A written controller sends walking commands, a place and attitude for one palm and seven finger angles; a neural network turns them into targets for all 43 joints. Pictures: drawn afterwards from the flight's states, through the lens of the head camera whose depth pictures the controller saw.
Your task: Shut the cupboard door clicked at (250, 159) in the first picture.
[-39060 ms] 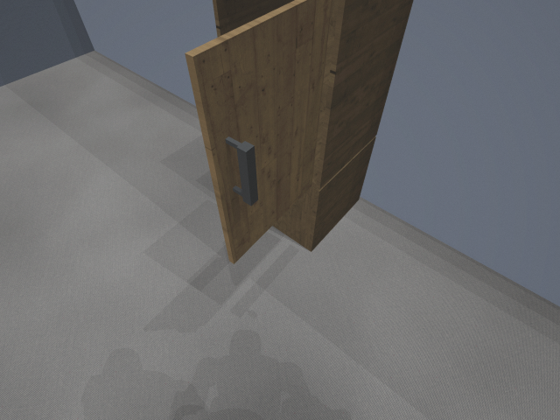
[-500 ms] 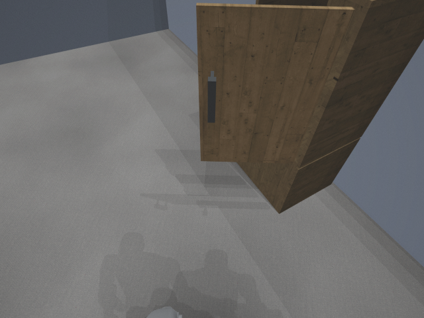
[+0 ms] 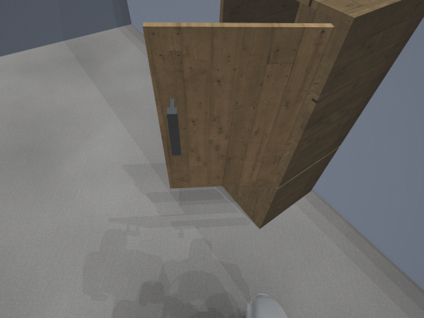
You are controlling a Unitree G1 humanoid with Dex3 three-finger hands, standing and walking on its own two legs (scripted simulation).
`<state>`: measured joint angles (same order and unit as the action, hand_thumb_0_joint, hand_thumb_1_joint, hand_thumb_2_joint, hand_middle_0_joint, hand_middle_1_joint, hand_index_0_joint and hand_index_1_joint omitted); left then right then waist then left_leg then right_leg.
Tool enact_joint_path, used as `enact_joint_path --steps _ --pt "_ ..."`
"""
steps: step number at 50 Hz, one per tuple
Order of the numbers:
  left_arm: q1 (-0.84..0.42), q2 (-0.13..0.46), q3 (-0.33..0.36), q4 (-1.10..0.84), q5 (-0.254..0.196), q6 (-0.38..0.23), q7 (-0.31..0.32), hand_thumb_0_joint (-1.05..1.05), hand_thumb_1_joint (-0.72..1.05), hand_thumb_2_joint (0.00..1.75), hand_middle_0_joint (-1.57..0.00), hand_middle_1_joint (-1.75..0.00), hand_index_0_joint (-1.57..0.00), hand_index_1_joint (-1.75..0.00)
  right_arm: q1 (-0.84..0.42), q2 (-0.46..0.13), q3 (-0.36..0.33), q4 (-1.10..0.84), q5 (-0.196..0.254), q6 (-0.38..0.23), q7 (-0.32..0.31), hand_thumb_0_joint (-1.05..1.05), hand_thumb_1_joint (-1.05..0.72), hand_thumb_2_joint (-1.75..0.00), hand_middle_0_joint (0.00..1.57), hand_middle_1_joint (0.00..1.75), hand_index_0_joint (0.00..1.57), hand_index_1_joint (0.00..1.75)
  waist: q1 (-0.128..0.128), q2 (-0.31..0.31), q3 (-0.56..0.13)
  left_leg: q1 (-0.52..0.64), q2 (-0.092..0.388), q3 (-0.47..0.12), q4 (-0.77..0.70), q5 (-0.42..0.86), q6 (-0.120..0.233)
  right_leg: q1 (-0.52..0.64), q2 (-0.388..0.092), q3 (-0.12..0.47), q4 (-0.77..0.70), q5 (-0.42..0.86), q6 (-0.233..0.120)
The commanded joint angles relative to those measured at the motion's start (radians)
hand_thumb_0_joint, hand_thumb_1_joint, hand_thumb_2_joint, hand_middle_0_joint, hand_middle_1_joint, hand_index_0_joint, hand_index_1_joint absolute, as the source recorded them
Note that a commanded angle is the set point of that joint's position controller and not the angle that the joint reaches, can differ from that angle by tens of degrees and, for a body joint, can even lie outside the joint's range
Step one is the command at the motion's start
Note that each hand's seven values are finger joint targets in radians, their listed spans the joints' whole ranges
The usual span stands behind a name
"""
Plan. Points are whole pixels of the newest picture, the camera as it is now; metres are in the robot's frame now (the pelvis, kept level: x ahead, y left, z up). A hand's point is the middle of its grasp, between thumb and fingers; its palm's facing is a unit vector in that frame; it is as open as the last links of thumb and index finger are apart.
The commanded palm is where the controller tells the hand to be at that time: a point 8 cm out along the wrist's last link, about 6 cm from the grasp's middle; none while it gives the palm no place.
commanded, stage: take the last steps up to it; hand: left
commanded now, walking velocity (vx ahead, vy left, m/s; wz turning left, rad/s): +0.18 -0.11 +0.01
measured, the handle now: (174, 127) +0.57 +0.11 -0.01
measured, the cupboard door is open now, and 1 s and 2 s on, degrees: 59 59 59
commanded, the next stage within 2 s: come to a stop and stand still in 0.04 s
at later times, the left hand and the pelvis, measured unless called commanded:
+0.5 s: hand out of the picture +0.15 +0.12 -0.16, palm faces +0.07 -0.96 -0.26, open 7.3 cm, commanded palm none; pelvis +0.10 -0.07 +0.00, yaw +1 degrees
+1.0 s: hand out of the picture +0.09 +0.21 -0.18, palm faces +0.04 -0.98 -0.22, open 7.4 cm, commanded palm none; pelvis +0.06 +0.01 -0.01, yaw +0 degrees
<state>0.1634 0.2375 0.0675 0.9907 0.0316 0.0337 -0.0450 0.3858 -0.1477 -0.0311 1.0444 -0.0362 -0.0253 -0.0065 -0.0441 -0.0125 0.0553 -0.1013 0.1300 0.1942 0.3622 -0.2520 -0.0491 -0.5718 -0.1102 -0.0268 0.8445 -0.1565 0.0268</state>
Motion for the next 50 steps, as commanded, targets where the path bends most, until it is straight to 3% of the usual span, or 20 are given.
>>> enact_joint_path --steps 1,3,4,5,6,7,8,11,17,26,30,33,34,35,36,37,38,41,47,50 --pt "-0.010 0.016 0.000 -0.054 -0.005 -0.032 0.002 0.00 0.90 0.90 -0.20 -0.30 -0.20 -0.30 0.006 -0.219 -0.063 -0.047 -0.001 -0.013 -0.010 0.00 -0.90 -0.90 0.20 0.30 0.20 0.30 0.015 0.167 0.023 -0.084 0.201 -0.100 -0.106 0.089 0.144 0.142 0.036 -0.065 -0.183 0.006 -0.008" --pt "0.100 0.047 0.008 -0.021 -0.004 -0.047 0.009 0.00 0.90 0.90 -0.20 -0.30 -0.20 -0.30 -0.015 -0.215 -0.062 -0.044 0.003 -0.006 -0.007 0.00 -0.90 -0.90 0.20 0.30 0.20 0.30 0.066 0.117 -0.046 -0.099 0.161 -0.068 0.036 0.131 0.105 0.333 0.070 -0.081 -0.309 0.025 -0.023" --pt "0.223 0.093 0.018 0.020 -0.002 -0.063 0.015 0.00 0.90 0.90 -0.20 -0.30 -0.20 -0.30 -0.014 -0.195 -0.059 -0.039 0.010 -0.007 -0.002 0.00 -0.90 -0.90 0.20 0.30 0.20 0.30 0.120 0.019 -0.117 -0.143 0.098 -0.022 0.207 0.132 0.071 0.498 0.062 -0.042 -0.374 0.037 -0.037" --pt "0.329 0.189 0.037 0.058 0.006 -0.079 0.029 0.00 0.90 0.90 -0.20 -0.30 -0.20 -0.30 0.017 -0.125 -0.045 -0.044 0.019 -0.007 0.008 0.00 -0.90 -0.90 0.20 0.30 0.20 0.30 0.157 -0.245 -0.202 -0.325 -0.018 0.028 0.474 -0.144 0.041 0.678 -0.128 0.182 -0.461 0.032 -0.091" --pt "0.344 0.236 0.041 0.067 -0.007 -0.082 0.038 0.00 0.90 0.90 -0.20 -0.30 -0.20 -0.30 0.027 -0.083 -0.030 -0.071 0.026 0.001 0.004 0.00 -0.90 -0.90 0.20 0.30 0.20 0.30 0.135 -0.360 -0.230 -0.411 -0.096 -0.062 0.704 -0.440 0.042 0.674 -0.266 0.384 -0.560 0.088 -0.162" --pt "0.281 0.212 0.030 0.044 -0.014 -0.072 0.049 0.00 0.90 0.90 -0.20 -0.30 -0.20 -0.30 0.002 -0.090 -0.032 -0.081 0.029 0.017 0.000 0.00 -0.90 -0.90 0.20 0.30 0.20 0.30 0.113 -0.225 -0.136 -0.415 -0.062 -0.143 0.775 -0.407 0.055 0.540 -0.272 0.365 -0.607 0.040 -0.190" --pt "0.195 0.154 0.022 0.035 -0.009 -0.084 0.058 0.00 0.90 0.90 -0.20 -0.30 -0.20 -0.30 0.006 -0.072 -0.026 -0.056 0.025 0.014 -0.005 0.00 -0.90 -0.90 0.20 0.30 0.20 0.30 0.074 -0.242 -0.129 -0.445 -0.041 -0.172 0.808 -0.301 0.047 0.532 -0.245 0.332 -0.582 0.272 -0.171" --pt "0.086 0.065 -0.016 0.006 -0.012 -0.091 0.072 0.00 0.90 0.90 -0.20 -0.30 -0.20 -0.30 0.018 -0.074 -0.008 -0.009 0.030 0.026 -0.018 0.00 -0.90 -0.90 0.20 0.30 0.20 0.30 0.023 -0.067 -0.164 -0.303 -0.029 -0.206 0.703 -0.204 0.011 0.441 -0.208 0.144 -0.476 0.768 -0.172" --pt "0.134 0.101 0.008 0.017 -0.012 -0.064 0.096 0.00 0.90 0.90 -0.20 -0.30 -0.20 -0.30 -0.102 -0.120 -0.030 -0.059 0.026 0.085 -0.012 0.00 -0.90 -0.90 0.20 0.30 0.20 0.30 0.068 -0.077 -0.156 -0.394 -0.109 -0.223 0.711 -0.186 -0.017 0.518 -0.261 0.152 -0.462 0.887 -0.211" --pt "0.107 0.122 0.013 -0.031 0.000 -0.042 0.101 0.00 0.90 0.90 -0.20 -0.30 -0.20 -0.30 -0.237 -0.145 -0.042 -0.139 0.021 0.105 0.004 0.00 -0.90 -0.90 0.20 0.30 0.20 0.30 0.063 -0.146 -0.106 -0.389 -0.120 -0.241 0.692 -0.157 -0.022 0.426 -0.238 0.128 -0.488 0.595 -0.224" --pt "0.096 0.152 0.023 -0.047 0.011 -0.033 0.088 0.00 0.90 0.90 -0.20 -0.30 -0.20 -0.30 -0.241 -0.130 -0.032 -0.151 0.031 0.078 0.006 0.00 -0.90 -0.90 0.20 0.30 0.20 0.30 0.071 -0.203 -0.128 -0.267 -0.123 -0.184 0.429 -0.183 -0.006 0.415 -0.208 0.127 -0.472 0.428 -0.217" --pt "0.086 0.150 0.023 -0.035 -0.001 -0.025 0.082 0.00 0.90 0.90 -0.20 -0.30 -0.20 -0.30 -0.147 -0.134 -0.025 -0.117 0.031 0.053 0.003 0.00 -0.90 -0.90 0.20 0.30 0.20 0.30 0.034 -0.174 -0.168 -0.052 -0.134 -0.148 0.070 0.048 0.004 0.361 -0.144 0.100 -0.377 0.272 -0.131" --pt "0.102 0.116 0.013 -0.038 -0.010 -0.019 0.080 0.00 0.90 0.90 -0.20 -0.30 -0.20 -0.30 -0.127 -0.179 -0.028 -0.113 0.030 0.041 0.001 0.00 -0.90 -0.90 0.20 0.30 0.20 0.30 0.034 -0.048 -0.190 0.048 -0.063 -0.205 -0.003 0.145 0.015 0.299 -0.084 0.055 -0.301 0.126 -0.079" --pt "0.130 0.055 0.000 -0.046 -0.017 -0.013 0.078 0.00 0.90 0.90 -0.20 -0.30 -0.20 -0.30 -0.139 -0.255 -0.042 -0.127 0.021 0.033 -0.002 0.00 -0.90 -0.90 0.20 0.30 0.20 0.30 0.045 0.209 -0.176 0.041 0.135 -0.417 -0.042 0.365 0.078 0.204 0.025 -0.022 -0.213 -0.180 -0.019" --pt "0.108 0.041 -0.008 -0.051 -0.016 -0.002 0.083 0.00 0.90 0.90 -0.20 -0.30 -0.20 -0.30 -0.180 -0.283 -0.043 -0.141 0.015 0.045 -0.012 0.00 -0.90 -0.90 0.20 0.30 0.20 0.30 0.040 0.258 -0.118 -0.087 0.220 -0.450 -0.067 0.467 0.174 0.204 0.062 -0.001 -0.095 -0.395 -0.003" --pt "0.088 0.040 -0.008 -0.062 -0.012 0.005 0.082 0.00 0.90 0.90 -0.20 -0.30 -0.20 -0.30 -0.208 -0.269 -0.030 -0.152 0.008 0.047 -0.016 0.00 -0.90 -0.90 0.20 0.30 0.20 0.30 0.051 0.179 -0.054 -0.205 0.222 -0.410 -0.076 0.364 0.215 0.245 0.056 0.030 -0.016 -0.395 -0.014" --pt "0.072 0.039 -0.008 -0.048 -0.013 0.010 0.078 0.00 0.90 0.90 -0.20 -0.30 -0.20 -0.30 -0.229 -0.233 -0.022 -0.142 0.006 0.037 -0.030 0.00 -0.90 -0.90 0.20 0.30 0.20 0.30 0.059 0.194 -0.030 -0.189 0.157 -0.376 -0.078 0.467 0.209 0.221 0.061 0.044 0.011 -0.353 -0.010" --pt "0.100 0.056 -0.005 -0.011 -0.019 0.013 0.073 0.00 0.90 0.90 -0.20 -0.30 -0.20 -0.30 -0.225 -0.193 -0.004 -0.122 0.014 0.033 -0.041 0.00 -0.90 -0.90 0.20 0.30 0.20 0.30 0.074 0.255 -0.047 -0.118 0.094 -0.307 -0.032 0.550 0.189 0.223 0.084 0.074 0.058 -0.296 -0.013" --pt "0.090 0.032 -0.027 0.015 -0.020 -0.003 0.069 0.00 0.90 0.90 -0.20 -0.30 -0.20 -0.30 -0.133 -0.179 -0.011 -0.055 0.023 0.024 -0.042 0.00 -0.90 -0.90 0.20 0.30 0.20 0.30 0.053 0.129 -0.086 -0.003 0.098 -0.348 -0.021 0.521 0.199 0.324 0.092 0.033 -0.246 -0.225 -0.014" --pt "0.156 0.047 -0.031 0.061 -0.019 -0.023 0.080 0.00 0.90 0.90 -0.20 -0.30 -0.20 -0.30 -0.127 -0.149 -0.006 -0.036 0.039 0.019 -0.036 0.00 -0.90 -0.90 0.20 0.30 0.20 0.30 0.067 0.031 -0.106 -0.097 0.008 -0.305 0.033 0.287 0.108 0.499 0.037 0.132 -0.502 0.051 -0.044"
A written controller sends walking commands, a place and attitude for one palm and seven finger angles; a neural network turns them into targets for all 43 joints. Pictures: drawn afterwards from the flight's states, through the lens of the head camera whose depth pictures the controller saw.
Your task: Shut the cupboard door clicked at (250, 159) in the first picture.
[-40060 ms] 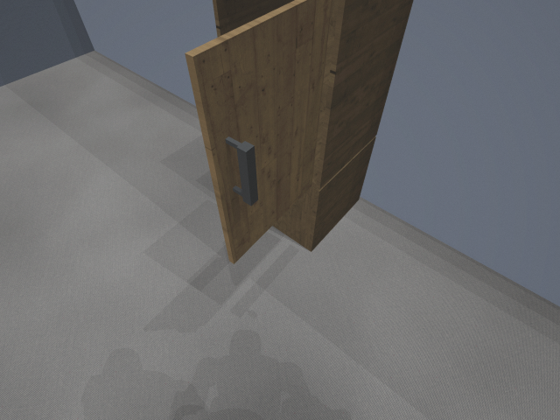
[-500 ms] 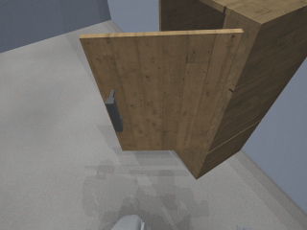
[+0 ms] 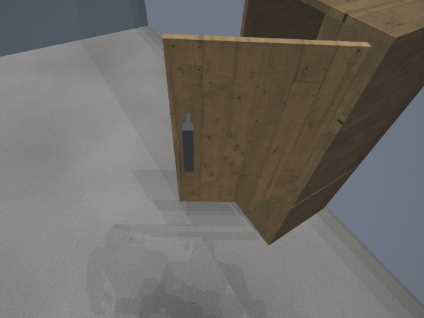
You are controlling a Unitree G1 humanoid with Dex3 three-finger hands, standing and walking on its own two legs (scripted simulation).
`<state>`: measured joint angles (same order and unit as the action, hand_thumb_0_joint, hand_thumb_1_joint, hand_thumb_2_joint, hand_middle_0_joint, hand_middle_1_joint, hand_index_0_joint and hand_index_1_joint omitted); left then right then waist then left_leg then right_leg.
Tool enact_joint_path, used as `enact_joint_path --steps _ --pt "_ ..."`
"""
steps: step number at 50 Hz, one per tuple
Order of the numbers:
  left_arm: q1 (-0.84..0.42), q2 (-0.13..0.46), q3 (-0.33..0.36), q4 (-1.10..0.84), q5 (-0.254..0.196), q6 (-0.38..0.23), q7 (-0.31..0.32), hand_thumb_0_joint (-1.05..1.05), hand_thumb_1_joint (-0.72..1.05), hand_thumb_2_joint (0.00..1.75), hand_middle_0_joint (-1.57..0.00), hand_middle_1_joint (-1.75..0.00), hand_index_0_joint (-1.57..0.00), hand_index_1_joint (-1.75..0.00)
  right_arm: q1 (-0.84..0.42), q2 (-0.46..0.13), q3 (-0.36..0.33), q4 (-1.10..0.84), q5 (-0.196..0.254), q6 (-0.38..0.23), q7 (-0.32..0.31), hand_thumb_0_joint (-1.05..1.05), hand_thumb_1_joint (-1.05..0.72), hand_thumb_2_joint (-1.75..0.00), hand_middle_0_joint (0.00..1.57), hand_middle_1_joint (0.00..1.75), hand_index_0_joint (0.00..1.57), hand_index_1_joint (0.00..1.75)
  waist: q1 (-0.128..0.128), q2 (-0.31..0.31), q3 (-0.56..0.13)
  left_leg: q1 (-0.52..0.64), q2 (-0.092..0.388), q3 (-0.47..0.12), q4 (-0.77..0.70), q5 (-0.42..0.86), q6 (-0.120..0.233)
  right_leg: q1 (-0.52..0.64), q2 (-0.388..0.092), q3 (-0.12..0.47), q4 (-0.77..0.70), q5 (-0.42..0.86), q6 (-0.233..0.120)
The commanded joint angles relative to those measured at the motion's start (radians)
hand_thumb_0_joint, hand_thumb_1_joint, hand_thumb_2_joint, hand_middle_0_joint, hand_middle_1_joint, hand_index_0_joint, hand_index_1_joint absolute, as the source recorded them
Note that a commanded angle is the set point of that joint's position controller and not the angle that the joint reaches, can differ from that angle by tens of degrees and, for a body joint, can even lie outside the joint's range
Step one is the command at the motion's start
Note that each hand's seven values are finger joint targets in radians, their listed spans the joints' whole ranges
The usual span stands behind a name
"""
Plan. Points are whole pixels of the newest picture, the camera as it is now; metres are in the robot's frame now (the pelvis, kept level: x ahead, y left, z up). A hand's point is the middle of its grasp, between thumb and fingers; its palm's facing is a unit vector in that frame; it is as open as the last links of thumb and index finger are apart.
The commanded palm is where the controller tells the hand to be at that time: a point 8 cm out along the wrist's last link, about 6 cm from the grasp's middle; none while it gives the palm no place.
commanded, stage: come to a stop and stand still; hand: left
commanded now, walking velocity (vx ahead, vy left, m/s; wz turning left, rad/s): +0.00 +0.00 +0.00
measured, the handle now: (188, 143) +0.50 +0.10 -0.01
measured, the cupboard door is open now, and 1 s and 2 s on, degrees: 59 59 59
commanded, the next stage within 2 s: look again from close up in 0.50 s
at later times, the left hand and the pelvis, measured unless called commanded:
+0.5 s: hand out of the picture -0.04 +0.15 -0.18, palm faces +0.01 -0.99 -0.14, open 7.3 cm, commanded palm none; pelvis -0.03 -0.01 +0.01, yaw +0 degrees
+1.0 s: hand out of the picture -0.01 +0.19 -0.18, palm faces +0.01 -0.97 -0.22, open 7.4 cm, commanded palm none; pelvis -0.02 +0.01 +0.00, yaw +0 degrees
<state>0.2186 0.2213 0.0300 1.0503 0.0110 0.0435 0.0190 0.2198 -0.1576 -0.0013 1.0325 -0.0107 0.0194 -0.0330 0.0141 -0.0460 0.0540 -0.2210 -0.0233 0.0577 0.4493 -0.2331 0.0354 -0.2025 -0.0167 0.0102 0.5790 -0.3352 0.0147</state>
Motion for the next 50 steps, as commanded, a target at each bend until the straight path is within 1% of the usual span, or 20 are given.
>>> enact_joint_path --steps 1,2,3,4,6,11,14,17,20,25,29,30,31,32,33,34,36,38,41,50 --pt "0.080 0.076 0.003 0.004 0.001 -0.039 0.017 0.00 0.90 0.90 -0.20 -0.30 -0.20 -0.30 0.044 -0.117 -0.030 -0.021 0.016 -0.025 -0.005 0.00 -0.90 -0.90 0.20 0.30 0.20 0.30 -0.012 0.015 -0.066 0.009 0.122 -0.134 -0.069 0.152 -0.010 0.096 -0.114 0.137 -0.254 0.239 -0.060" --pt "0.053 0.087 0.003 -0.001 0.001 -0.041 0.016 0.00 0.90 0.90 -0.20 -0.30 -0.20 -0.30 0.058 -0.102 -0.025 -0.012 0.014 -0.025 0.001 0.00 -0.90 -0.90 0.20 0.30 0.20 0.30 -0.021 0.017 -0.031 0.021 0.104 -0.126 -0.098 0.109 -0.022 0.051 -0.135 0.132 -0.260 0.227 -0.075" --pt "0.055 0.082 0.000 0.002 0.001 -0.040 0.014 0.00 0.90 0.90 -0.20 -0.30 -0.20 -0.30 0.072 -0.107 -0.025 0.000 0.009 -0.027 0.004 0.00 -0.90 -0.90 0.20 0.30 0.20 0.30 -0.024 0.049 -0.052 0.068 0.101 -0.124 -0.105 0.187 -0.026 0.039 -0.116 0.111 -0.231 0.257 -0.071" --pt "0.060 0.067 0.000 0.013 -0.002 -0.049 0.017 0.00 0.90 0.90 -0.20 -0.30 -0.20 -0.30 0.080 -0.114 -0.024 0.017 0.003 -0.029 0.001 0.00 -0.90 -0.90 0.20 0.30 0.20 0.30 -0.024 -0.029 -0.086 0.091 0.115 -0.119 -0.082 0.272 -0.023 0.071 -0.088 0.103 -0.210 0.346 -0.066" --pt "0.064 0.055 -0.009 0.021 -0.007 -0.053 0.020 0.00 0.90 0.90 -0.20 -0.30 -0.20 -0.30 0.096 -0.128 -0.024 0.037 0.006 -0.033 -0.001 0.00 -0.90 -0.90 0.20 0.30 0.20 0.30 -0.023 -0.065 -0.087 0.113 0.122 -0.116 -0.101 0.215 -0.020 0.065 -0.091 0.096 -0.237 0.281 -0.059" --pt "0.067 0.037 -0.011 0.030 -0.004 -0.040 0.018 0.00 0.90 0.90 -0.20 -0.30 -0.20 -0.30 0.107 -0.107 -0.014 0.072 0.002 -0.021 0.003 0.00 -0.90 -0.90 0.20 0.30 0.20 0.30 -0.019 0.005 0.075 0.034 0.108 -0.115 -0.170 -0.002 -0.023 -0.025 -0.074 0.108 -0.297 0.047 -0.054" --pt "0.082 0.034 -0.011 0.036 -0.003 -0.039 0.017 0.00 0.90 0.90 -0.20 -0.30 -0.20 -0.30 0.130 -0.092 -0.013 0.083 0.000 -0.016 0.003 0.00 -0.90 -0.90 0.20 0.30 0.20 0.30 -0.020 0.037 0.090 0.018 0.102 -0.111 -0.176 -0.044 -0.025 -0.038 -0.070 0.115 -0.310 0.006 -0.056" --pt "0.096 0.030 -0.009 0.038 -0.001 -0.038 0.017 0.00 0.90 0.90 -0.20 -0.30 -0.20 -0.30 0.150 -0.084 -0.015 0.086 0.000 -0.012 0.002 0.00 -0.90 -0.90 0.20 0.30 0.20 0.30 -0.018 0.029 0.093 0.001 0.102 -0.110 -0.176 -0.087 -0.023 -0.042 -0.064 0.108 -0.319 -0.033 -0.053" --pt "0.110 0.019 -0.012 0.045 -0.004 -0.043 0.016 0.00 0.90 0.90 -0.20 -0.30 -0.20 -0.30 0.158 -0.079 -0.015 0.087 -0.002 -0.016 0.000 0.00 -0.90 -0.90 0.20 0.30 0.20 0.30 -0.022 0.043 0.065 0.023 0.101 -0.106 -0.163 -0.050 -0.024 -0.049 -0.068 0.118 -0.313 -0.011 -0.056" --pt "0.138 0.000 -0.015 0.058 -0.005 -0.051 0.017 0.00 0.90 0.90 -0.20 -0.30 -0.20 -0.30 0.170 -0.073 -0.012 0.089 0.002 -0.028 -0.005 0.00 -0.90 -0.90 0.20 0.30 0.20 0.30 -0.020 0.045 0.016 0.054 0.110 -0.112 -0.151 0.025 -0.020 -0.022 -0.067 0.111 -0.294 0.075 -0.057" --pt "0.156 -0.013 -0.018 0.072 -0.005 -0.053 0.020 0.00 0.90 0.90 -0.20 -0.30 -0.20 -0.30 0.169 -0.067 -0.009 0.094 0.004 -0.031 -0.009 0.00 -0.90 -0.90 0.20 0.30 0.20 0.30 -0.021 0.046 0.029 0.055 0.117 -0.112 -0.148 0.055 -0.018 -0.021 -0.066 0.106 -0.290 0.110 -0.057" --pt "0.215 0.013 -0.034 0.079 0.022 -0.100 0.055 0.00 0.90 0.90 -0.20 -0.30 -0.20 -0.30 0.046 -0.088 0.000 0.027 0.002 -0.061 0.011 0.00 -0.90 -0.90 0.20 0.30 0.20 0.30 0.021 0.141 0.047 -0.020 0.122 -0.069 0.085 0.207 -0.040 -0.027 -0.124 0.121 -0.262 0.462 -0.048" --pt "0.175 0.067 -0.020 0.036 0.006 -0.100 0.048 0.00 0.90 0.90 -0.20 -0.30 -0.20 -0.30 0.116 -0.040 -0.002 0.000 0.002 -0.047 0.015 0.00 -0.90 -0.90 0.20 0.30 0.20 0.30 -0.049 0.115 -0.021 0.005 0.089 -0.086 0.047 -0.019 -0.035 -0.045 -0.149 0.151 -0.266 0.185 -0.078" --pt "0.150 0.067 -0.018 0.023 0.007 -0.104 0.038 0.00 0.90 0.90 -0.20 -0.30 -0.20 -0.30 0.108 -0.042 0.000 0.006 -0.010 -0.044 0.019 0.00 -0.90 -0.90 0.20 0.30 0.20 0.30 -0.032 0.153 0.010 0.005 0.077 -0.088 0.040 -0.001 -0.037 -0.078 -0.145 0.142 -0.263 0.140 -0.089" --pt "0.142 0.052 -0.023 0.025 0.005 -0.103 0.035 0.00 0.90 0.90 -0.20 -0.30 -0.20 -0.30 0.140 -0.055 -0.004 0.007 -0.008 -0.044 0.018 0.00 -0.90 -0.90 0.20 0.30 0.20 0.30 -0.051 0.125 -0.015 0.011 0.090 -0.095 0.030 0.005 -0.030 -0.085 -0.110 0.122 -0.244 0.023 -0.089" --pt "0.152 0.030 -0.025 0.021 0.006 -0.100 0.033 0.00 0.90 0.90 -0.20 -0.30 -0.20 -0.30 0.151 -0.064 -0.006 0.000 -0.008 -0.046 0.017 0.00 -0.90 -0.90 0.20 0.30 0.20 0.30 -0.046 0.118 -0.021 -0.003 0.093 -0.107 0.026 0.010 -0.021 -0.086 -0.089 0.106 -0.226 -0.006 -0.085" --pt "0.156 0.011 -0.030 0.017 0.005 -0.092 0.031 0.00 0.90 0.90 -0.20 -0.30 -0.20 -0.30 0.145 -0.074 -0.008 -0.012 -0.006 -0.048 0.014 0.00 -0.90 -0.90 0.20 0.30 0.20 0.30 -0.040 0.066 -0.017 -0.022 0.104 -0.127 0.000 -0.008 -0.007 -0.084 -0.067 0.089 -0.195 -0.018 -0.079" --pt "0.158 0.008 -0.028 0.008 0.007 -0.087 0.031 0.00 0.90 0.90 -0.20 -0.30 -0.20 -0.30 0.141 -0.084 -0.009 -0.021 -0.007 -0.051 0.013 0.00 -0.90 -0.90 0.20 0.30 0.20 0.30 -0.033 0.061 -0.006 -0.046 0.111 -0.140 -0.018 0.001 0.002 -0.074 -0.055 0.076 -0.167 0.007 -0.075" --pt "0.161 0.010 -0.029 0.000 0.007 -0.080 0.029 0.00 0.90 0.90 -0.20 -0.30 -0.20 -0.30 0.116 -0.097 -0.012 -0.025 -0.005 -0.050 0.012 0.00 -0.90 -0.90 0.20 0.30 0.20 0.30 -0.022 -0.005 0.035 -0.067 0.113 -0.151 -0.052 -0.040 0.008 -0.092 -0.053 0.074 -0.166 -0.008 -0.065" --pt "0.145 0.064 -0.019 -0.023 0.006 -0.076 0.027 0.00 0.90 0.90 -0.20 -0.30 -0.20 -0.30 0.070 -0.140 -0.014 -0.019 -0.004 -0.065 0.010 0.00 -0.90 -0.90 0.20 0.30 0.20 0.30 -0.006 0.039 -0.023 0.004 0.121 -0.136 -0.057 0.129 0.020 -0.034 -0.063 0.072 -0.150 0.144 -0.054"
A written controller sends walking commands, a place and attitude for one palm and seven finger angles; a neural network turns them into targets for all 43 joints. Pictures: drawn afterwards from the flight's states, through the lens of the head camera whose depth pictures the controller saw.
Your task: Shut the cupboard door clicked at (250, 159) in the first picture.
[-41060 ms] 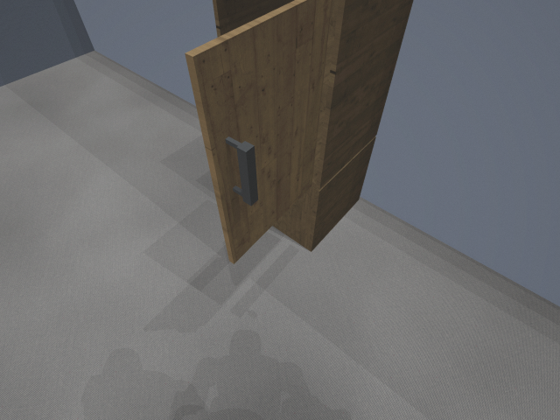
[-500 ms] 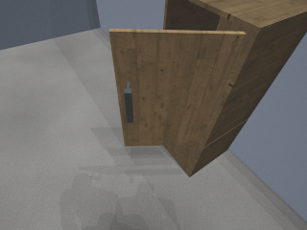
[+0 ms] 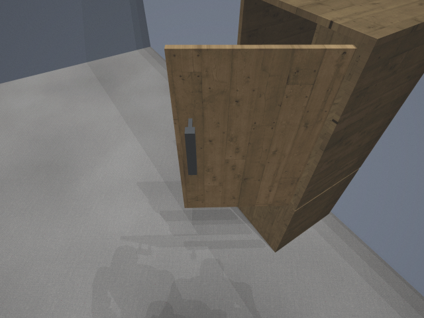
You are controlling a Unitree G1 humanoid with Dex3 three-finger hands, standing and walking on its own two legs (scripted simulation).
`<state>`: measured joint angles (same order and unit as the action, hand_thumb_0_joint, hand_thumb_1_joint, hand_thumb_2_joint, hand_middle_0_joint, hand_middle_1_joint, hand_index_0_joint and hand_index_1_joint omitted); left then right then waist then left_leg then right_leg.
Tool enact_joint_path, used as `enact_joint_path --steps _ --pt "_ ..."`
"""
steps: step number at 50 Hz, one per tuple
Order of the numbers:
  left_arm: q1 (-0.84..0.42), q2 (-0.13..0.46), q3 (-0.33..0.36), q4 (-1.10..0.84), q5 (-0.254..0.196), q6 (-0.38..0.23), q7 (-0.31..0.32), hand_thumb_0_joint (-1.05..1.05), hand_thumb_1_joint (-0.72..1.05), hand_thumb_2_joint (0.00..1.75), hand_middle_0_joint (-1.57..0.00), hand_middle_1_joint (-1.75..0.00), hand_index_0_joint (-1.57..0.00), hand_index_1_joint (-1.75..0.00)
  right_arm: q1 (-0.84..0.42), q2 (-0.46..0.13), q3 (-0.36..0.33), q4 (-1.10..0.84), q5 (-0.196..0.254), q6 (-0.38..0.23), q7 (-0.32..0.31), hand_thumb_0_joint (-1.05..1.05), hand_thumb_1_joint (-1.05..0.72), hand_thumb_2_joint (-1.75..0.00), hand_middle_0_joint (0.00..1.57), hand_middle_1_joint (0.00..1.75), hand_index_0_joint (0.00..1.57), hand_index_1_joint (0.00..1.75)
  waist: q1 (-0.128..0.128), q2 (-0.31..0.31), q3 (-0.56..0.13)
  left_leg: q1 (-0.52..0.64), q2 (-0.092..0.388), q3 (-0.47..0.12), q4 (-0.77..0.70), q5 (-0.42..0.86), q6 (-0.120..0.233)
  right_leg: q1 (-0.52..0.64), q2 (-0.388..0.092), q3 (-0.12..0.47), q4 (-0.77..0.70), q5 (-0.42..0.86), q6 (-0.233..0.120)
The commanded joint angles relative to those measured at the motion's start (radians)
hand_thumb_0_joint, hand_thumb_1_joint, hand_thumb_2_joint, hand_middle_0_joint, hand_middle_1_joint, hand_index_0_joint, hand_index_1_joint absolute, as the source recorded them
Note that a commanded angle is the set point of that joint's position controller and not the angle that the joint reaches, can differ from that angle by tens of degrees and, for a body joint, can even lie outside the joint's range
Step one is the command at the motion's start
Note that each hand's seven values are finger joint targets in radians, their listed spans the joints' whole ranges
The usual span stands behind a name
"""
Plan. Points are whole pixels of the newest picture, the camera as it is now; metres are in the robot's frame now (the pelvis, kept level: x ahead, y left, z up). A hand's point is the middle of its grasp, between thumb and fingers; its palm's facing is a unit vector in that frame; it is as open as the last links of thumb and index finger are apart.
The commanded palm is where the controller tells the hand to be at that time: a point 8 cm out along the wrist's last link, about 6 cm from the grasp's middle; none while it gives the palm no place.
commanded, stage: look again from close up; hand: left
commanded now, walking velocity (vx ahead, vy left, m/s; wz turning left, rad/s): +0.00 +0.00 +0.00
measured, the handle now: (191, 147) +0.52 +0.09 +0.00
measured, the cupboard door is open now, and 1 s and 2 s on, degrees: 59 59 59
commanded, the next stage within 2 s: shuffle to correct the standing spot in 0.08 s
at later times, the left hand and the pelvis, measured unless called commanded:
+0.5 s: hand out of the picture +0.01 +0.16 -0.18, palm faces +0.03 -0.98 -0.17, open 7.4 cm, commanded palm none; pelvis +0.02 -0.02 +0.00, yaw +2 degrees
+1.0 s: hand out of the picture +0.11 +0.11 -0.17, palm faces +0.07 -0.99 -0.15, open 7.3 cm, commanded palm none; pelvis +0.08 -0.07 +0.01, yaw +3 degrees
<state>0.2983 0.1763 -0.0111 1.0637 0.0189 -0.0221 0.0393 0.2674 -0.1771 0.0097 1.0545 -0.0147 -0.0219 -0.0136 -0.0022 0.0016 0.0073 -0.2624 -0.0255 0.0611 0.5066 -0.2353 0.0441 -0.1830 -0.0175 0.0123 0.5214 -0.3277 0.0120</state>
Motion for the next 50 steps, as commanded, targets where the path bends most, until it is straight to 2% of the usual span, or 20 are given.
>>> enact_joint_path --steps 1,9,11,12,16,20,24,26,28,31,33,34,35,36,37,39,42,45,47,50 --pt "0.058 0.116 0.023 -0.036 -0.002 -0.009 0.006 0.00 0.90 0.90 -0.20 -0.30 -0.20 -0.30 0.022 -0.125 -0.026 -0.040 0.000 -0.023 -0.010 0.00 -0.90 -0.90 0.20 0.30 0.20 0.30 0.007 -0.008 0.016 0.052 0.125 -0.138 -0.114 0.145 0.011 -0.048 -0.062 0.069 -0.092 0.144 -0.050" --pt "0.025 0.146 0.023 -0.041 -0.001 -0.006 0.000 0.00 0.90 0.90 -0.20 -0.30 -0.20 -0.30 -0.025 -0.139 -0.027 -0.027 0.002 -0.020 -0.009 0.00 -0.90 -0.90 0.20 0.30 0.20 0.30 0.010 0.001 0.032 0.058 0.122 -0.127 -0.121 0.139 0.005 -0.044 -0.072 0.081 -0.121 0.164 -0.047" --pt "0.046 0.108 0.015 -0.024 -0.002 0.002 -0.001 0.00 0.90 0.90 -0.20 -0.30 -0.20 -0.30 -0.012 -0.108 -0.018 -0.014 -0.001 -0.014 -0.008 0.00 -0.90 -0.90 0.20 0.30 0.20 0.30 0.007 0.012 0.025 0.057 0.128 -0.140 -0.133 0.068 0.004 -0.039 -0.063 0.052 -0.116 0.091 -0.037" --pt "0.054 0.106 0.015 -0.022 0.001 0.003 -0.002 0.00 0.90 0.90 -0.20 -0.30 -0.20 -0.30 -0.008 -0.101 -0.019 -0.013 0.000 -0.011 -0.008 0.00 -0.90 -0.90 0.20 0.30 0.20 0.30 0.009 -0.008 0.032 0.040 0.134 -0.150 -0.139 0.024 0.012 -0.032 -0.058 0.038 -0.115 0.058 -0.038" --pt "0.062 0.106 0.020 -0.027 0.010 0.016 -0.013 0.00 0.90 0.90 -0.20 -0.30 -0.20 -0.30 -0.007 -0.143 -0.038 -0.017 -0.008 0.001 -0.008 0.00 -0.90 -0.90 0.20 0.30 0.20 0.30 0.004 0.056 0.063 0.005 0.182 -0.247 -0.213 -0.190 0.041 -0.087 -0.029 -0.020 -0.051 -0.058 -0.037" --pt "0.088 0.098 0.028 -0.030 0.014 0.015 -0.019 0.00 0.90 0.90 -0.20 -0.30 -0.20 -0.30 0.008 -0.152 -0.051 -0.025 -0.007 -0.001 -0.016 0.00 -0.90 -0.90 0.20 0.30 0.20 0.30 0.007 0.080 0.042 0.018 0.206 -0.290 -0.192 -0.121 0.073 -0.100 -0.027 -0.038 -0.028 -0.031 -0.039" --pt "0.141 0.100 0.036 -0.017 0.010 0.010 -0.021 0.00 0.90 0.90 -0.20 -0.30 -0.20 -0.30 0.003 -0.120 -0.051 -0.028 -0.006 -0.004 -0.021 0.00 -0.90 -0.90 0.20 0.30 0.20 0.30 0.021 0.016 0.007 -0.038 0.156 -0.181 -0.054 0.025 0.049 -0.003 -0.062 0.009 -0.092 0.043 -0.056" --pt "0.166 0.112 0.042 -0.007 0.008 0.008 -0.018 0.00 0.90 0.90 -0.20 -0.30 -0.20 -0.30 -0.001 -0.086 -0.044 -0.031 -0.006 -0.007 -0.023 0.00 -0.90 -0.90 0.20 0.30 0.20 0.30 0.022 -0.093 -0.002 -0.083 0.094 -0.075 0.069 0.052 0.019 0.054 -0.112 0.083 -0.140 0.139 -0.085" --pt "0.197 0.130 0.050 0.001 0.011 0.010 -0.013 0.00 0.90 0.90 -0.20 -0.30 -0.20 -0.30 -0.020 -0.051 -0.038 -0.038 -0.008 -0.007 -0.024 0.00 -0.90 -0.90 0.20 0.30 0.20 0.30 0.031 -0.208 0.028 -0.194 0.040 0.011 0.195 -0.094 -0.008 0.117 -0.183 0.154 -0.155 0.379 -0.141" --pt "0.215 0.107 0.050 0.006 0.019 0.014 -0.006 0.00 0.90 0.90 -0.20 -0.30 -0.20 -0.30 -0.058 -0.036 -0.039 -0.043 -0.007 -0.005 -0.028 0.00 -0.90 -0.90 0.20 0.30 0.20 0.30 0.040 -0.144 0.066 -0.243 0.054 0.025 0.255 -0.248 -0.012 0.138 -0.203 0.143 -0.117 0.624 -0.218" --pt "0.188 0.100 0.047 0.002 0.015 0.021 -0.005 0.00 0.90 0.90 -0.20 -0.30 -0.20 -0.30 -0.014 -0.024 -0.036 -0.023 -0.005 -0.008 -0.029 0.00 -0.90 -0.90 0.20 0.30 0.20 0.30 0.004 -0.098 0.051 -0.110 0.058 0.042 0.088 -0.131 -0.009 0.091 -0.150 0.071 -0.029 0.674 -0.179" --pt "0.160 0.096 0.046 -0.007 0.009 0.023 -0.007 0.00 0.90 0.90 -0.20 -0.30 -0.20 -0.30 0.076 -0.040 -0.042 0.011 -0.007 -0.012 -0.033 0.00 -0.90 -0.90 0.20 0.30 0.20 0.30 -0.043 -0.059 0.003 0.070 0.088 0.004 -0.016 0.098 0.010 0.001 -0.103 0.020 0.091 0.653 -0.134" --pt "0.165 0.064 0.045 -0.019 0.003 0.021 -0.011 0.00 0.90 0.90 -0.20 -0.30 -0.20 -0.30 0.180 -0.125 -0.061 0.046 -0.018 -0.017 -0.046 0.00 -0.90 -0.90 0.20 0.30 0.20 0.30 -0.075 0.125 -0.055 0.280 0.274 -0.229 -0.059 0.383 0.091 -0.196 -0.015 -0.051 0.288 0.400 -0.067" --pt "0.135 0.046 0.037 -0.043 0.000 0.012 -0.011 0.00 0.90 0.90 -0.20 -0.30 -0.20 -0.30 0.272 -0.178 -0.072 0.063 -0.018 -0.012 -0.057 0.00 -0.90 -0.90 0.20 0.30 0.20 0.30 -0.094 0.270 -0.080 0.392 0.486 -0.461 -0.118 0.751 0.210 -0.375 0.044 -0.077 0.517 -0.217 -0.031" --pt "0.092 0.097 0.054 -0.056 0.010 0.023 -0.004 0.00 0.90 0.90 -0.20 -0.30 -0.20 -0.30 0.287 -0.184 -0.066 0.073 -0.017 -0.007 -0.057 0.00 -0.90 -0.90 0.20 0.30 0.20 0.30 -0.096 0.266 -0.042 0.333 0.510 -0.449 -0.111 0.793 0.242 -0.404 0.015 0.013 0.642 -0.276 -0.044" --pt "0.052 0.080 0.069 -0.057 0.019 0.036 -0.016 0.00 0.90 0.90 -0.20 -0.30 -0.20 -0.30 0.170 -0.124 -0.058 0.042 -0.016 -0.010 -0.060 0.00 -0.90 -0.90 0.20 0.30 0.20 0.30 -0.046 0.136 0.079 0.166 0.458 -0.325 -0.139 0.640 0.201 -0.433 -0.032 0.039 0.686 -0.176 -0.032" --pt "0.078 0.023 0.067 -0.055 0.019 0.054 -0.043 0.00 0.90 0.90 -0.20 -0.30 -0.20 -0.30 0.078 -0.116 -0.059 -0.001 -0.018 -0.025 -0.054 0.00 -0.90 -0.90 0.20 0.30 0.20 0.30 0.008 0.116 0.092 0.024 0.354 -0.157 -0.189 0.478 0.126 -0.344 -0.037 -0.019 0.611 -0.041 -0.008" --pt "0.052 0.010 0.069 -0.072 0.014 0.068 -0.053 0.00 0.90 0.90 -0.20 -0.30 -0.20 -0.30 0.068 -0.142 -0.070 -0.016 -0.022 -0.022 -0.045 0.00 -0.90 -0.90 0.20 0.30 0.20 0.30 0.011 0.180 0.070 0.016 0.310 -0.084 -0.205 0.378 0.103 -0.319 -0.042 -0.060 0.483 0.023 0.011" --pt "-0.019 0.022 0.071 -0.103 0.012 0.065 -0.057 0.00 0.90 0.90 -0.20 -0.30 -0.20 -0.30 0.080 -0.152 -0.081 -0.023 -0.026 -0.014 -0.042 0.00 -0.90 -0.90 0.20 0.30 0.20 0.30 -0.013 0.200 0.077 0.019 0.305 -0.079 -0.195 0.340 0.095 -0.300 -0.043 -0.081 0.353 0.016 0.014" --pt "-0.048 0.027 0.076 -0.124 0.010 0.053 -0.062 0.00 0.90 0.90 -0.20 -0.30 -0.20 -0.30 0.071 -0.186 -0.103 -0.034 -0.031 0.001 -0.035 0.00 -0.90 -0.90 0.20 0.30 0.20 0.30 -0.021 0.215 0.032 0.034 0.313 -0.107 -0.147 0.245 0.083 -0.217 -0.016 -0.120 0.184 0.022 0.010"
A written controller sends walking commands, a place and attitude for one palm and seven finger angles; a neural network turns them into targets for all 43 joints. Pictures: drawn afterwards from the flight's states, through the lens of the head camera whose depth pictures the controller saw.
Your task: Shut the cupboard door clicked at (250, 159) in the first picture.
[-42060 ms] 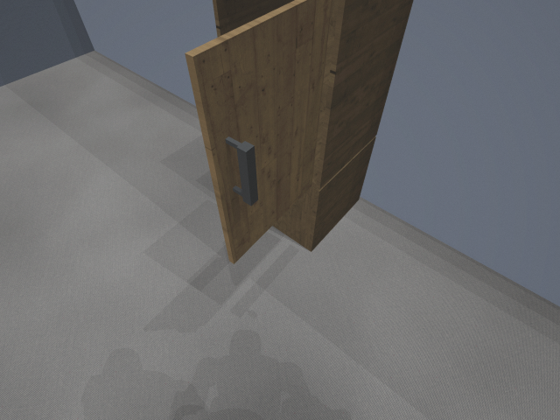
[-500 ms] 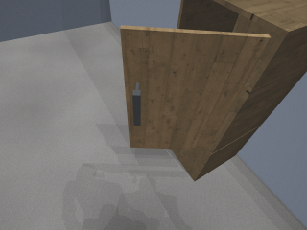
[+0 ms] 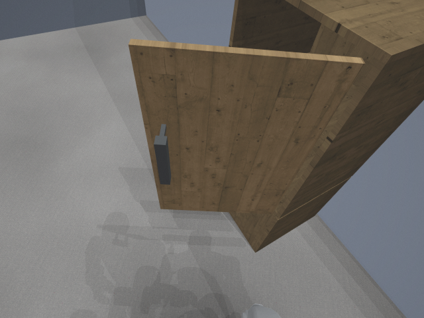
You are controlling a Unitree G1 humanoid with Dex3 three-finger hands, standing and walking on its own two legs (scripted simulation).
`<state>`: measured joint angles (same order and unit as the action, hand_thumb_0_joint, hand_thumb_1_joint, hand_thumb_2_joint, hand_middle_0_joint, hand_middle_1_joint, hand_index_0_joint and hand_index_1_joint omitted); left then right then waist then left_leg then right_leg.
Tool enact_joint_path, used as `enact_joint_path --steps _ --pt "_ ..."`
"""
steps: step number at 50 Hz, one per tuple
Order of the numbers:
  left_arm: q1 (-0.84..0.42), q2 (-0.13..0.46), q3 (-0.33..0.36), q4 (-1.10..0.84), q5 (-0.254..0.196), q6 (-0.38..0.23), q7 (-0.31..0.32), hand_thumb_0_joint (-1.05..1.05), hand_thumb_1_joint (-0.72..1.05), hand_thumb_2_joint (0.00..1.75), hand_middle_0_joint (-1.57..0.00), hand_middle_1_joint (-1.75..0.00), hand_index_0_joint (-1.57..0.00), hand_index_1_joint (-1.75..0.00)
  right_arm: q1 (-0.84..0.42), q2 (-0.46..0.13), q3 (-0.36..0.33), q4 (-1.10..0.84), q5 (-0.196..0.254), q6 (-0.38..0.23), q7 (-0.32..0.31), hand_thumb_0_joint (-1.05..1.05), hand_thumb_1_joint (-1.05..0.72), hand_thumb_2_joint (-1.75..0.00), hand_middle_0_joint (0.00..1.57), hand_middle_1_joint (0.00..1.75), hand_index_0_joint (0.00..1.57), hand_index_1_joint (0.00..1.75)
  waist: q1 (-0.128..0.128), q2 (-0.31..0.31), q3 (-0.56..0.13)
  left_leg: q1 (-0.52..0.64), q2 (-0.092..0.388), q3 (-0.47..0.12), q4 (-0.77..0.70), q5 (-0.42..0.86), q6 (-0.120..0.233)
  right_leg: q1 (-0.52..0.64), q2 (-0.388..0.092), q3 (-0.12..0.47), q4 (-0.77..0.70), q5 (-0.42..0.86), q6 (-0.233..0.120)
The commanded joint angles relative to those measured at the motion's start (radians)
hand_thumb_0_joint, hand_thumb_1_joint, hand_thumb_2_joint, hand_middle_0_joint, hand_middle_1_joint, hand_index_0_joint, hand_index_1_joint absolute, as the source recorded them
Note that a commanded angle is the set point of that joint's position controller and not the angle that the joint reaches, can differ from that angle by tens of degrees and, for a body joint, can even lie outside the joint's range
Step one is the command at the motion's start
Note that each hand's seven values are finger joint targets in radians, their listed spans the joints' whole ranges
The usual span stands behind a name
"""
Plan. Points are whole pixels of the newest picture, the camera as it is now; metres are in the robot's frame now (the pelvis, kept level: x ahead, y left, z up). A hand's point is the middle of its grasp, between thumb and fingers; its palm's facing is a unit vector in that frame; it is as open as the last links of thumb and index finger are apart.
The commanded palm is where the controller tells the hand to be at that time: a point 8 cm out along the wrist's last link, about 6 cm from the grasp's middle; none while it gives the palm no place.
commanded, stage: shuffle to correct the standing spot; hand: left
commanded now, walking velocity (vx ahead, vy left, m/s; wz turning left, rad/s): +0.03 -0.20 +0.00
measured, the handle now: (164, 155) +0.45 +0.14 -0.01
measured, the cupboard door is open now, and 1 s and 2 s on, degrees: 59 59 59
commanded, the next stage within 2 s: come to a stop and stand still in 0.02 s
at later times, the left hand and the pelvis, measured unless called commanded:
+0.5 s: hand out of the picture +0.07 +0.11 -0.19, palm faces +0.08 -0.98 -0.17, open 7.3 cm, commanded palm none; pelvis +0.03 -0.07 -0.01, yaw +1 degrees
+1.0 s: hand out of the picture +0.04 +0.11 -0.17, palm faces +0.00 -0.97 -0.23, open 7.4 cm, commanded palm none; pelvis +0.01 -0.08 +0.00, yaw +0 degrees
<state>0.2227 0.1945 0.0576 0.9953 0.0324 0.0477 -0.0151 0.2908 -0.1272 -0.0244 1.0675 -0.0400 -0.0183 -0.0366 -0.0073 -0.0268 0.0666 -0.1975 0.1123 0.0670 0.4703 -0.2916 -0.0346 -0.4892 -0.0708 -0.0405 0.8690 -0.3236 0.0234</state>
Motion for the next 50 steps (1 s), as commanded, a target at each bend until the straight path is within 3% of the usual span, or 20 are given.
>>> enact_joint_path --steps 1,3,5,6,7,10,12,15,19,22,24,27,29,30,31,32,34,38,43,50 --pt "0.045 0.018 0.010 -0.053 -0.005 -0.023 -0.008 0.00 0.90 0.90 -0.20 -0.30 -0.20 -0.30 0.035 -0.248 -0.075 -0.051 -0.004 0.002 -0.011 0.00 -0.90 -0.90 0.20 0.30 0.20 0.30 -0.003 0.239 -0.044 -0.049 0.179 -0.118 -0.075 0.272 0.146 0.150 0.041 -0.068 -0.241 0.046 -0.006" --pt "0.148 0.079 0.026 -0.029 -0.002 -0.040 -0.006 0.00 0.90 0.90 -0.20 -0.30 -0.20 -0.30 0.040 -0.231 -0.077 -0.054 0.000 0.008 -0.003 0.00 -0.90 -0.90 0.20 0.30 0.20 0.30 0.045 0.120 -0.101 -0.115 0.103 -0.060 0.077 0.153 0.080 0.349 0.045 -0.059 -0.422 0.156 -0.010" --pt "0.218 0.238 0.054 -0.019 0.009 -0.043 0.012 0.00 0.90 0.90 -0.20 -0.30 -0.20 -0.30 0.044 -0.100 -0.046 -0.097 0.017 0.017 0.001 0.00 -0.90 -0.90 0.20 0.30 0.20 0.30 0.085 -0.383 -0.173 -0.390 -0.102 0.053 0.550 -0.428 0.027 0.492 -0.286 0.320 -0.549 0.299 -0.154" --pt "0.217 0.215 0.046 -0.031 0.005 -0.034 0.018 0.00 0.90 0.90 -0.20 -0.30 -0.20 -0.30 0.003 -0.114 -0.045 -0.115 0.017 0.027 -0.006 0.00 -0.90 -0.90 0.20 0.30 0.20 0.30 0.108 -0.304 -0.152 -0.403 -0.081 -0.025 0.693 -0.416 0.044 0.416 -0.282 0.316 -0.575 0.277 -0.220" --pt "0.162 0.171 0.038 -0.043 0.009 -0.033 0.027 0.00 0.90 0.90 -0.20 -0.30 -0.20 -0.30 0.013 -0.100 -0.048 -0.118 0.017 0.035 -0.003 0.00 -0.90 -0.90 0.20 0.30 0.20 0.30 0.068 -0.215 -0.112 -0.385 -0.059 -0.019 0.739 -0.342 0.047 0.332 -0.261 0.268 -0.606 0.141 -0.232" --pt "0.025 0.090 0.011 -0.066 -0.002 -0.059 0.046 0.00 0.90 0.90 -0.20 -0.30 -0.20 -0.30 0.059 -0.088 -0.031 -0.072 0.011 0.029 0.017 0.00 -0.90 -0.90 0.20 0.30 0.20 0.30 -0.004 -0.175 -0.101 -0.281 -0.030 -0.042 0.670 -0.170 0.028 0.222 -0.199 0.164 -0.569 0.249 -0.193" --pt "0.030 0.098 0.005 -0.062 0.002 -0.068 0.055 0.00 0.90 0.90 -0.20 -0.30 -0.20 -0.30 0.043 -0.048 -0.013 -0.060 0.021 0.022 0.021 0.00 -0.90 -0.90 0.20 0.30 0.20 0.30 0.005 -0.073 -0.102 -0.201 -0.052 -0.018 0.440 -0.172 0.017 0.232 -0.194 0.132 -0.529 0.445 -0.208" --pt "0.069 0.129 0.007 -0.049 -0.003 -0.069 0.059 0.00 0.90 0.90 -0.20 -0.30 -0.20 -0.30 0.032 -0.039 -0.004 -0.065 0.032 0.021 0.015 0.00 -0.90 -0.90 0.20 0.30 0.20 0.30 0.021 -0.057 -0.121 -0.144 -0.088 0.003 0.206 -0.127 0.007 0.313 -0.215 0.163 -0.472 0.608 -0.226" --pt "0.053 0.120 0.012 -0.052 -0.022 -0.054 0.060 0.00 0.90 0.90 -0.20 -0.30 -0.20 -0.30 0.079 -0.087 -0.015 -0.054 0.030 0.025 0.008 0.00 -0.90 -0.90 0.20 0.30 0.20 0.30 -0.002 0.002 -0.107 0.057 -0.050 -0.024 -0.045 0.129 0.032 0.212 -0.180 0.147 -0.408 0.454 -0.159" --pt "0.063 0.063 0.003 -0.054 -0.017 -0.035 0.062 0.00 0.90 0.90 -0.20 -0.30 -0.20 -0.30 -0.021 -0.138 -0.026 -0.094 0.017 0.027 0.003 0.00 -0.90 -0.90 0.20 0.30 0.20 0.30 0.038 0.274 -0.055 -0.044 0.114 -0.181 -0.114 0.503 0.154 0.233 -0.023 0.003 -0.296 0.119 -0.056" --pt "0.057 0.060 -0.004 -0.041 -0.011 -0.021 0.059 0.00 0.90 0.90 -0.20 -0.30 -0.20 -0.30 -0.063 -0.136 -0.020 -0.113 0.017 0.025 0.000 0.00 -0.90 -0.90 0.20 0.30 0.20 0.30 0.044 0.217 -0.040 -0.074 0.124 -0.184 -0.151 0.495 0.195 0.233 0.002 -0.007 -0.189 -0.086 -0.038" --pt "0.082 0.035 -0.011 -0.023 -0.006 -0.016 0.057 0.00 0.90 0.90 -0.20 -0.30 -0.20 -0.30 -0.085 -0.141 -0.025 -0.128 0.017 0.026 -0.001 0.00 -0.90 -0.90 0.20 0.30 0.20 0.30 0.050 0.115 -0.043 -0.067 0.123 -0.172 -0.140 0.449 0.213 0.224 0.005 0.001 -0.169 -0.074 -0.036" --pt "0.120 0.020 -0.017 -0.011 -0.005 -0.023 0.057 0.00 0.90 0.90 -0.20 -0.30 -0.20 -0.30 -0.092 -0.154 -0.026 -0.133 0.017 0.025 0.002 0.00 -0.90 -0.90 0.20 0.30 0.20 0.30 0.057 0.077 -0.068 -0.056 0.102 -0.155 -0.111 0.368 0.191 0.257 -0.005 0.011 -0.271 0.001 -0.030" --pt "0.223 0.056 -0.038 0.036 -0.010 -0.051 0.092 0.00 0.90 0.90 -0.20 -0.30 -0.20 -0.30 -0.175 -0.204 -0.023 -0.189 0.045 0.008 0.012 0.00 -0.90 -0.90 0.20 0.30 0.20 0.30 0.076 0.122 -0.065 -0.002 0.087 -0.118 0.112 0.540 0.136 0.201 -0.059 0.086 -0.408 0.173 -0.039" --pt "0.155 0.122 -0.027 -0.034 -0.009 -0.066 0.085 0.00 0.90 0.90 -0.20 -0.30 -0.20 -0.30 -0.111 -0.134 -0.020 -0.214 0.036 0.013 0.029 0.00 -0.90 -0.90 0.20 0.30 0.20 0.30 0.034 -0.011 -0.114 -0.068 -0.025 -0.074 0.131 0.143 0.083 0.230 -0.128 0.222 -0.476 0.108 -0.093" --pt "0.104 0.160 -0.017 -0.046 -0.006 -0.082 0.071 0.00 0.90 0.90 -0.20 -0.30 -0.20 -0.30 -0.107 -0.110 -0.016 -0.215 0.027 0.017 0.037 0.00 -0.90 -0.90 0.20 0.30 0.20 0.30 0.016 -0.054 -0.108 -0.090 -0.094 -0.028 0.130 -0.033 0.047 0.253 -0.217 0.303 -0.498 0.260 -0.141" --pt "0.043 0.147 -0.021 -0.074 -0.008 -0.086 0.071 0.00 0.90 0.90 -0.20 -0.30 -0.20 -0.30 -0.036 -0.120 -0.015 -0.188 0.023 0.020 0.039 0.00 -0.90 -0.90 0.20 0.30 0.20 0.30 -0.029 -0.154 -0.120 -0.025 -0.092 -0.031 0.069 -0.020 0.045 0.209 -0.172 0.224 -0.454 0.193 -0.159" --pt "0.082 0.100 -0.036 -0.066 -0.014 -0.070 0.065 0.00 0.90 0.90 -0.20 -0.30 -0.20 -0.30 -0.046 -0.146 -0.010 -0.174 0.024 0.001 0.033 0.00 -0.90 -0.90 0.20 0.30 0.20 0.30 -0.003 0.077 -0.088 0.011 0.010 -0.134 -0.051 0.165 0.100 0.185 -0.027 0.081 -0.381 0.063 -0.072" --pt "0.106 0.085 -0.047 -0.046 -0.010 -0.063 0.056 0.00 0.90 0.90 -0.20 -0.30 -0.20 -0.30 -0.061 -0.156 -0.004 -0.162 0.021 0.009 0.032 0.00 -0.90 -0.90 0.20 0.30 0.20 0.30 0.008 0.015 0.045 -0.111 -0.010 -0.140 -0.150 -0.117 0.092 0.172 -0.026 0.104 -0.460 -0.066 -0.076" --pt "0.098 0.100 -0.050 -0.033 -0.018 -0.075 0.053 0.00 0.90 0.90 -0.20 -0.30 -0.20 -0.30 -0.014 -0.151 0.011 -0.106 0.022 -0.006 0.030 0.00 -0.90 -0.90 0.20 0.30 0.20 0.30 0.003 0.009 -0.028 -0.028 -0.016 -0.110 -0.144 -0.003 0.082 0.210 -0.045 0.122 -0.498 0.000 -0.076"
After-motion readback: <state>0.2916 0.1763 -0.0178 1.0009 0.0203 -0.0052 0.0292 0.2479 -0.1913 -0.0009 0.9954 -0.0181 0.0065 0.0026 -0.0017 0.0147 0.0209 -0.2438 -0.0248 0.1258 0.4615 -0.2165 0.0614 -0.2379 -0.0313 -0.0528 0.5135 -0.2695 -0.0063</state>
